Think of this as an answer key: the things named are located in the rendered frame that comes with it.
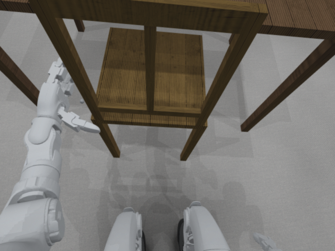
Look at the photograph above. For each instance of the chair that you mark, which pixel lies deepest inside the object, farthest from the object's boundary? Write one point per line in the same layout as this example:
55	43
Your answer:
148	77

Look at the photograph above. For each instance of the robot left hand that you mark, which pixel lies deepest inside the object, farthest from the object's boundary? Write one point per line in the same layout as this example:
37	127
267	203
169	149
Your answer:
54	93

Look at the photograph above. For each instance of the robot thigh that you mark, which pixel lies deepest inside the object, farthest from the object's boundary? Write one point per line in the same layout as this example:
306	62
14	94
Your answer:
206	233
125	231

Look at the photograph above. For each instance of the table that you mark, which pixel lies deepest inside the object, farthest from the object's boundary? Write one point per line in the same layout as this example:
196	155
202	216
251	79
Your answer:
294	18

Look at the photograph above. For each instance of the robot right hand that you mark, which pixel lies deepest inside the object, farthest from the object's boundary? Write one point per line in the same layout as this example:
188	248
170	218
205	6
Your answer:
266	243

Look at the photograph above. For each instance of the robot left forearm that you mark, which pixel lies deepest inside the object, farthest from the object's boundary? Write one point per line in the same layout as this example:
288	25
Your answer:
42	168

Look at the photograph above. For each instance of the robot right thigh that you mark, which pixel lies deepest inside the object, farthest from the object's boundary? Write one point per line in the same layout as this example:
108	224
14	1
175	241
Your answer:
206	233

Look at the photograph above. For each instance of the robot left upper arm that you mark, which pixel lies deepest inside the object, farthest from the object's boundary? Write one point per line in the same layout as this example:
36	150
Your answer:
32	226

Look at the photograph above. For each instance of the robot left thigh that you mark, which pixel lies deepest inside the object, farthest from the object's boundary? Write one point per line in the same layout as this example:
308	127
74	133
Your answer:
125	231

